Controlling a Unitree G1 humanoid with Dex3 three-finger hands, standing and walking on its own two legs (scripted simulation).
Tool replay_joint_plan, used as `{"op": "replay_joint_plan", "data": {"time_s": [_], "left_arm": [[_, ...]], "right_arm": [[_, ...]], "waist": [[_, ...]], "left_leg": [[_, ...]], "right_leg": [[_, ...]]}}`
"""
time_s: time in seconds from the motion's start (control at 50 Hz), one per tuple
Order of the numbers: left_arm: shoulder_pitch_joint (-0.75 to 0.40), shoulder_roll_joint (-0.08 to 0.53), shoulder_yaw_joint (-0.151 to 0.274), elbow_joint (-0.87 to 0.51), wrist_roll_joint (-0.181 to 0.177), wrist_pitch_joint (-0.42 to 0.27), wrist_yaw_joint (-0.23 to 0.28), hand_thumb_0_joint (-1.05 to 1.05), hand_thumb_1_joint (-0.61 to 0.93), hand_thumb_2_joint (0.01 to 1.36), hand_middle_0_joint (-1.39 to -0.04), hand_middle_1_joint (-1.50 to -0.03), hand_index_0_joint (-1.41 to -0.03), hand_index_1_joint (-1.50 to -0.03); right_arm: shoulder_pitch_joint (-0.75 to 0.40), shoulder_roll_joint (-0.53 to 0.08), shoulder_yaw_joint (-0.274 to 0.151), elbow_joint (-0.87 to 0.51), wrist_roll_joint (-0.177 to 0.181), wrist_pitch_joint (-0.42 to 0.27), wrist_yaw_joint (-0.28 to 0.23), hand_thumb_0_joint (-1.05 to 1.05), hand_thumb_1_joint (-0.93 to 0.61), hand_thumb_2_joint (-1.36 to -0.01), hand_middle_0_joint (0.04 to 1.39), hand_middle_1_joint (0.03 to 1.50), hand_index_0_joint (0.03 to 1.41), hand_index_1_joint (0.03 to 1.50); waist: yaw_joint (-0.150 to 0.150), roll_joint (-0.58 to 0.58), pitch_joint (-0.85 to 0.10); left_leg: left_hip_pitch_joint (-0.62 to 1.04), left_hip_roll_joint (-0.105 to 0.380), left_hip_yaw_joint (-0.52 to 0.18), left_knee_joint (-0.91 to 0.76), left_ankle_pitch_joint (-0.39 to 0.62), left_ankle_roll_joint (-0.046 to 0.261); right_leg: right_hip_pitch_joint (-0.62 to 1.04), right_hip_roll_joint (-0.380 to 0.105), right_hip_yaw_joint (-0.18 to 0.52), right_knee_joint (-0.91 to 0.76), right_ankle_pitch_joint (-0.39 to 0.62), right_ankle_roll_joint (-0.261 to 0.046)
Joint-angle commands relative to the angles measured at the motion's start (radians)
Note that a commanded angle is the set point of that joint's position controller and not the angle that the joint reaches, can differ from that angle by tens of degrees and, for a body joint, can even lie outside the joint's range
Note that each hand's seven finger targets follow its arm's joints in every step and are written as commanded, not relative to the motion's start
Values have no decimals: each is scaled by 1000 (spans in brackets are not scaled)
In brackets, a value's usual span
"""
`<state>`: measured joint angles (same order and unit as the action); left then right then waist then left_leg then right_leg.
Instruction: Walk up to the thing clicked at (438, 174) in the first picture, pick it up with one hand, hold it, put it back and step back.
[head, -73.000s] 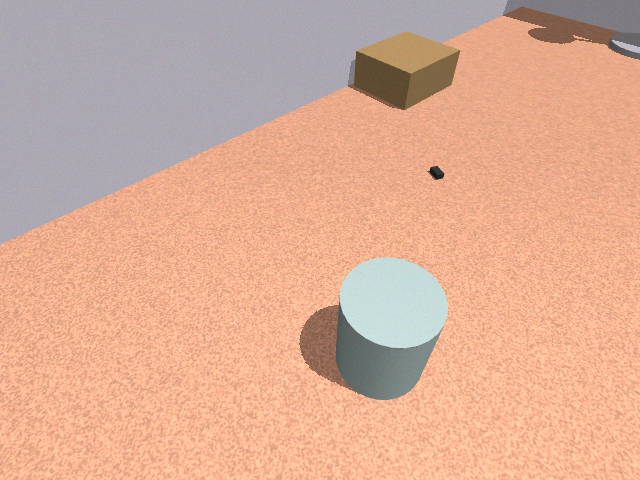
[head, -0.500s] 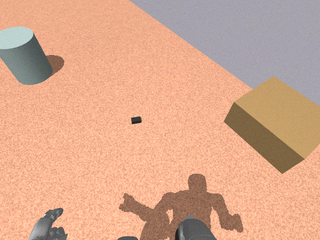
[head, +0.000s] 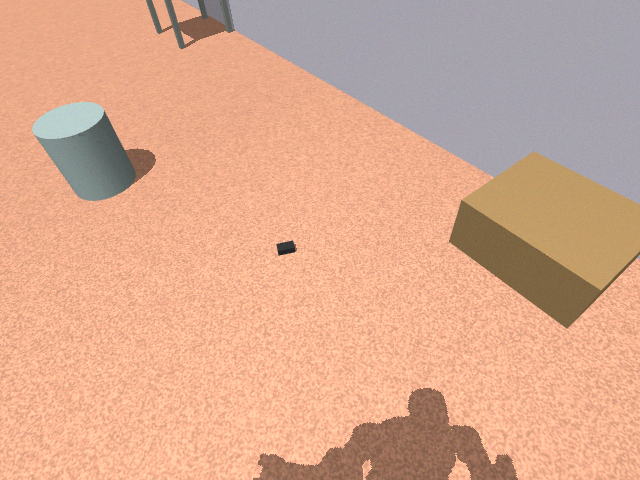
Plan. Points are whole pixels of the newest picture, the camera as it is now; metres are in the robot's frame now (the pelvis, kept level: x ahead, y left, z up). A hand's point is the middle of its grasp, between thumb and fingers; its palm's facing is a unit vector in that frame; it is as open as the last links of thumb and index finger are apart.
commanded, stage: step back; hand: left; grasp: from above
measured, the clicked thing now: (285, 248) +1.08 +0.26 -0.75
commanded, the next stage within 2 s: stand in 0.92 s
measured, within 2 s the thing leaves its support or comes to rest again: neither
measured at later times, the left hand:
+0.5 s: hand out of the picture +0.08 +0.25 -0.13, palm faces +0.06 -0.93 -0.37, open 7.4 cm
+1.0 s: hand out of the picture +0.12 +0.28 -0.14, palm faces +0.05 -0.94 -0.35, open 7.4 cm
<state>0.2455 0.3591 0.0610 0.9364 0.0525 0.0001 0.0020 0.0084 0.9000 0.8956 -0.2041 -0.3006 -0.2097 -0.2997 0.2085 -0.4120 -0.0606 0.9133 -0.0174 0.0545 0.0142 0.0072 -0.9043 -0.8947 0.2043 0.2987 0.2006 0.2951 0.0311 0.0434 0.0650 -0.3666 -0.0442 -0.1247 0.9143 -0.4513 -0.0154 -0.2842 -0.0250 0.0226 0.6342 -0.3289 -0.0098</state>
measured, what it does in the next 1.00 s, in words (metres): steps on the spot: left foot, then right foot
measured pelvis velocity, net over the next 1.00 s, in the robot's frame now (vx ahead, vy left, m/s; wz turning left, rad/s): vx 0.05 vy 0.01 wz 0.05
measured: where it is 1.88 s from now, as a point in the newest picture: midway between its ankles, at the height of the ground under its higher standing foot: outside the picture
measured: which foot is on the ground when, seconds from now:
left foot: up 0.00-0.04, down 0.06-0.38, up 0.40-0.64, down 0.66-1.00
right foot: down 0.00-0.10, up 0.12-0.32, down 0.34-1.00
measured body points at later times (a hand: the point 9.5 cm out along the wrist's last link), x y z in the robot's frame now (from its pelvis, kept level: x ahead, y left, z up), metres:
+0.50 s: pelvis +0.02 -0.02 +0.00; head +0.02 -0.03 +0.45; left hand +0.08 +0.30 -0.11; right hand +0.08 -0.33 -0.13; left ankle -0.01 +0.12 -0.69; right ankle +0.05 -0.12 -0.73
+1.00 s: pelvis +0.05 +0.01 +0.01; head +0.07 +0.02 +0.46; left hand +0.12 +0.32 -0.12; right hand +0.19 -0.27 -0.11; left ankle +0.07 +0.14 -0.73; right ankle +0.05 -0.12 -0.73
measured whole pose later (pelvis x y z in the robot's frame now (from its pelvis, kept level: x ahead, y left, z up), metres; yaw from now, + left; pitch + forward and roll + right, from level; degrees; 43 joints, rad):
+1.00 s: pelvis +0.05 +0.01 +0.01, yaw +3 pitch -2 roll +0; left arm 0.11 0.37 0.01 1.08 0.00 -0.02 -0.01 0.01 0.91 0.90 -0.20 -0.30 -0.20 -0.30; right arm 0.06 -0.33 -0.01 1.05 -0.01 -0.01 0.01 0.01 -0.90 -0.89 0.21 0.30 0.20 0.30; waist 0.02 0.00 0.07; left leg -0.23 0.02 -0.01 0.51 -0.25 -0.01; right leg -0.18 -0.03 -0.03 0.49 -0.28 0.02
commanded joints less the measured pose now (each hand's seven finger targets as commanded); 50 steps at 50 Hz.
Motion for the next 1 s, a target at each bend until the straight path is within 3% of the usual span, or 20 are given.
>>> {"op": "replay_joint_plan", "data": {"time_s": [0.0,0.04,0.08,0.1,0.12,0.16,0.2,0.24,0.32,0.34,0.36,0.38,0.4,0.46,0.56,0.62,0.66,0.7,0.8,0.98], "left_arm": [[-58,297,86,-91,1,-22,9,0,900,900,-200,-300,-200,-300],[-37,238,56,-93,-7,-6,3,0,900,900,-200,-300,-200,-300],[-39,154,30,-99,-33,-5,2,0,900,900,-200,-300,-200,-300],[-150,260,59,-98,-19,-13,8,0,900,900,-200,-300,-200,-300],[-151,288,63,-97,-24,-19,0,0,900,900,-200,-300,-200,-300],[-103,238,54,-79,-36,-29,-14,0,900,900,-200,-300,-200,-300],[-105,224,54,-73,-32,-32,-22,0,900,900,-200,-300,-200,-300],[-118,213,54,-63,-32,-31,-24,0,900,900,-200,-300,-200,-300],[33,217,65,13,-26,-45,-7,0,900,900,-200,-300,-200,-300],[45,255,79,17,-16,-51,2,0,900,900,-200,-300,-200,-300],[63,334,94,1,-8,-60,7,0,900,900,-200,-300,-200,-300],[-20,363,96,-24,-10,-57,5,0,900,900,-200,-300,-200,-300],[-68,349,93,-44,-12,-55,2,0,900,900,-200,-300,-200,-300],[-105,268,67,-43,-25,-71,6,0,900,900,-200,-300,-200,-300],[-140,261,55,-39,-29,-66,7,0,900,900,-200,-300,-200,-300],[-148,248,36,-39,-44,-45,9,0,900,900,-200,-300,-200,-300],[-111,203,23,-42,-54,-35,14,0,900,900,-200,-300,-200,-300],[-104,203,24,-9,-68,-16,17,0,900,900,-200,-300,-200,-300],[-111,235,22,30,-52,-33,12,0,900,900,-200,-300,-200,-300],[-174,202,-19,104,-51,-38,3,0,900,900,-200,-300,-200,-300]], "right_arm": [[-44,-140,-38,-62,-15,-67,-1,0,-900,-900,200,300,200,300],[44,-152,-59,-17,-25,-89,-13,0,-900,-900,200,300,200,300],[25,-272,-80,-39,-41,-102,-19,0,-900,-900,200,300,200,300],[44,-340,-91,-26,-24,-99,-15,0,-900,-900,200,300,200,300],[-11,-313,-90,-33,-22,-101,-15,0,-900,-900,200,300,200,300],[-29,-215,-59,-36,-30,-110,-16,0,-900,-900,200,300,200,300],[33,-221,-65,-21,-22,-117,-16,0,-900,-900,200,300,200,300],[32,-229,-67,-22,-20,-109,-13,0,-900,-900,200,300,200,300],[-41,-157,-37,-48,-6,-77,-15,0,-900,-900,200,300,200,300],[0,-99,-17,-53,0,-76,-18,0,-900,-900,200,300,200,300],[5,-65,-6,-66,1,-77,-23,0,-900,-900,200,300,200,300],[17,-150,-32,-43,-9,-69,-35,0,-900,-900,200,300,200,300],[52,-190,-46,-23,-8,-71,-34,0,-900,-900,200,300,200,300],[70,-146,-32,19,0,-77,-25,0,-900,-900,200,300,200,300],[67,-119,-23,34,-4,-75,-19,0,-900,-900,200,300,200,300],[65,-116,-27,55,-8,-83,-27,0,-900,-900,200,300,200,300],[35,-175,-41,46,-15,-89,-37,0,-900,-900,200,300,200,300],[-83,-238,-38,23,-4,-86,-35,0,-900,-900,200,300,200,300],[-130,-165,-13,48,-1,-78,-32,0,-900,-900,200,300,200,300],[-179,-149,8,107,11,-94,-16,0,-900,-900,200,300,200,300]], "waist": [[24,-253,-24],[-15,-137,-87],[-18,104,-47],[-72,84,46],[-40,56,92],[-21,76,68],[-44,120,43],[-53,144,27],[43,46,-34],[45,-104,-49],[52,-250,-59],[32,-161,-13],[7,-144,43],[-16,-123,36],[-19,-202,-40],[-44,-168,-82],[-24,-28,-129],[7,66,-124],[-1,58,-108],[-30,1,-115]], "left_leg": [[20,22,117,-397,-62,0],[280,26,57,-621,121,27],[373,350,-471,-701,-189,176],[143,416,-550,-739,-360,278],[81,402,-478,-731,-327,280],[205,266,-233,-654,-21,196],[199,247,-187,-621,102,188],[141,242,-162,-618,70,180],[-73,154,-24,-382,14,111],[-171,84,11,-227,-32,78],[-267,-38,47,-23,-119,39],[-182,21,-1,68,-160,33],[-149,50,4,80,-157,33],[-99,65,-32,12,-16,35],[57,64,97,-226,37,16],[191,38,138,-440,300,25],[252,173,-24,-451,560,78],[67,313,-157,-502,436,204],[83,180,-13,-459,385,80],[232,184,-5,-547,434,53]], "right_leg": [[77,-190,224,-245,-282,-160],[-2,-127,124,-14,-54,-97],[-383,40,-59,251,-208,-2],[-315,-37,54,287,-241,-4],[-249,-46,56,312,-204,-15],[-258,-38,36,189,-126,-17],[-202,-22,-13,138,-87,-13],[-100,4,-41,74,-89,-10],[262,45,-65,-179,60,-12],[340,-52,115,-245,-23,-35],[311,-285,494,-401,-223,-124],[117,-391,575,-442,-413,-214],[36,-391,565,-437,-420,-256],[44,-252,285,-364,-60,-164],[27,-225,123,-256,282,-151],[13,-170,53,-96,449,-93],[-19,-97,6,10,385,-34],[89,0,-35,38,-37,-12],[125,-69,38,-102,225,-35],[135,-86,40,-256,250,-13]]}}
